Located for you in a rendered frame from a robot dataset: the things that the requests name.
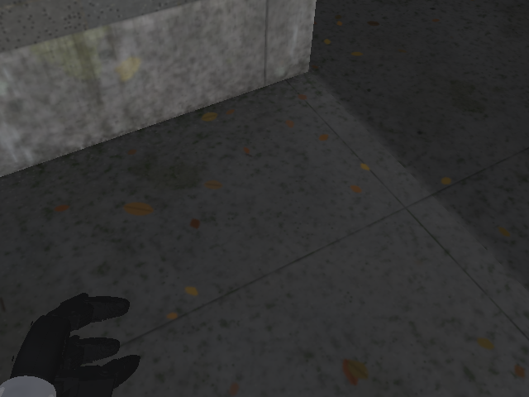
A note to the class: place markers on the left robot hand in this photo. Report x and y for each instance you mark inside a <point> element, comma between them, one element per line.
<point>50,354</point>

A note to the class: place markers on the left robot forearm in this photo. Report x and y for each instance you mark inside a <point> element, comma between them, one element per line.
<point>27,386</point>

